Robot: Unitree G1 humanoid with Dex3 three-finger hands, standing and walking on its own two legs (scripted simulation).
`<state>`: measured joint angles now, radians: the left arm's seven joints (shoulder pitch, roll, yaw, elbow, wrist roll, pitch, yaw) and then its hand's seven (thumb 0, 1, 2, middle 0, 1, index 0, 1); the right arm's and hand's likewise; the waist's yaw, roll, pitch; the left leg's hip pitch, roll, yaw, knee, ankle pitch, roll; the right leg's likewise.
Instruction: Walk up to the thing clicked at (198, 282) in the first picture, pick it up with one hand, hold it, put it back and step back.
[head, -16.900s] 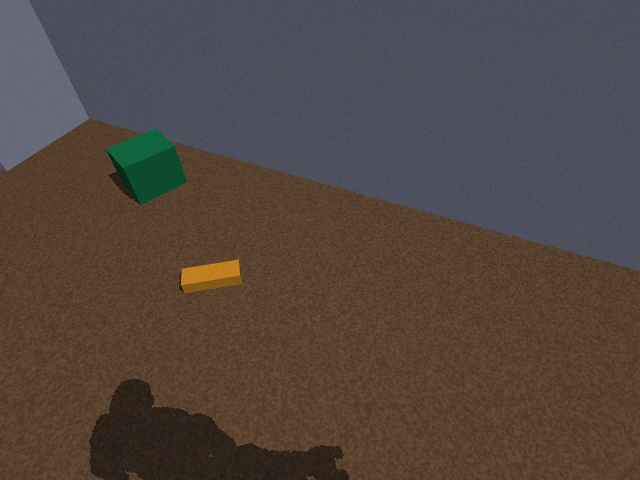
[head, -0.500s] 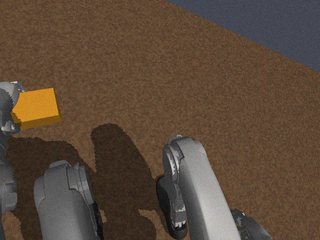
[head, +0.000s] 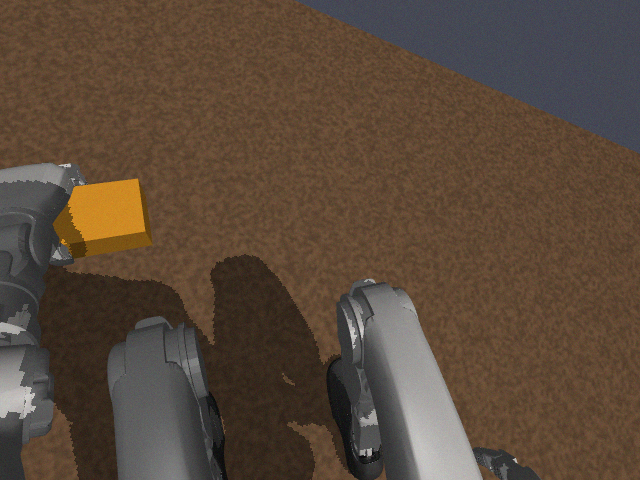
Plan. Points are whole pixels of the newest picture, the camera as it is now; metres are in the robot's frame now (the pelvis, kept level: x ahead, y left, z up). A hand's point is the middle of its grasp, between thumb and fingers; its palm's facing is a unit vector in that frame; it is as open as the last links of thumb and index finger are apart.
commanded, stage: lift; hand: left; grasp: from above
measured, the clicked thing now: (56, 225) +0.47 +0.30 -0.16
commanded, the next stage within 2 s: hold in 1.42 s
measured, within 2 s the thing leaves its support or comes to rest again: neither
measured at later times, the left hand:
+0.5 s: hand out of the picture +0.39 +0.30 +0.03, palm faces -0.42 -0.10 -0.90, open 10.7 cm
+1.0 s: hand out of the picture +0.34 +0.27 +0.22, palm faces -0.44 -0.12 -0.89, open 10.7 cm
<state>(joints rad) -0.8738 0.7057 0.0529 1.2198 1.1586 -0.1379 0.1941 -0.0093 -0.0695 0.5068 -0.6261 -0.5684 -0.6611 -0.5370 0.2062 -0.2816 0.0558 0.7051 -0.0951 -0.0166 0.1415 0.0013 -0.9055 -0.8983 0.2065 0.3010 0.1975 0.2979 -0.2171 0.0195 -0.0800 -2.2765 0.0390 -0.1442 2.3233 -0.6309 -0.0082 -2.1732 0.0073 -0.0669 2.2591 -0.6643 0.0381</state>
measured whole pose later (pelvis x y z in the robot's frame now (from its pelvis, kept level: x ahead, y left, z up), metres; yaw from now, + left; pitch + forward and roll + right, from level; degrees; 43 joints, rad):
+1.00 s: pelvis +0.03 +0.00 +0.30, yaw +6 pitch +17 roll -2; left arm -0.33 0.45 -0.14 0.75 1.00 0.00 0.09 -0.01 -0.08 0.51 -0.64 -0.56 -0.68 -0.53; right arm 0.22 -0.24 -0.02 0.71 0.04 -0.03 -0.06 0.01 -0.90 -0.90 0.21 0.30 0.20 0.30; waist -0.08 0.04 -0.15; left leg -1.12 0.06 -0.02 1.29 -0.48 0.00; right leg -1.07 -0.01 -0.02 1.26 -0.49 0.03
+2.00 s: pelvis +0.09 +0.01 +0.40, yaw +5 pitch +5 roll +0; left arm -0.27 0.39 -0.20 0.71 1.01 0.01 0.04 -0.01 -0.08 0.51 -0.64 -0.56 -0.68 -0.52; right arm 0.23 -0.26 -0.05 0.70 0.05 0.03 -0.04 0.01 -0.90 -0.89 0.21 0.30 0.20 0.30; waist -0.03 0.04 -0.05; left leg -0.44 0.04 0.05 0.66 -0.31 0.00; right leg -0.42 -0.02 0.02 0.65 -0.32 0.03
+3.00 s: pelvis +0.08 +0.00 +0.42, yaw +5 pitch +0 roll +1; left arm -0.21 0.39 -0.21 0.58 0.99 0.01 -0.05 -0.01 -0.08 0.51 -0.64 -0.56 -0.67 -0.53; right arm 0.19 -0.25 -0.03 0.66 0.07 0.07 -0.06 0.01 -0.90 -0.90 0.21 0.30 0.20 0.30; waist 0.00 0.05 -0.01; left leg -0.28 0.03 0.05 0.49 -0.22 -0.01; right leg -0.28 -0.03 0.03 0.52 -0.25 0.02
